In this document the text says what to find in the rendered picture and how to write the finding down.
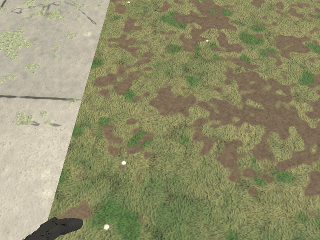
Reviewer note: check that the robot left hand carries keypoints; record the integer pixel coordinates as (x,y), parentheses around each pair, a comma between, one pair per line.
(54,228)

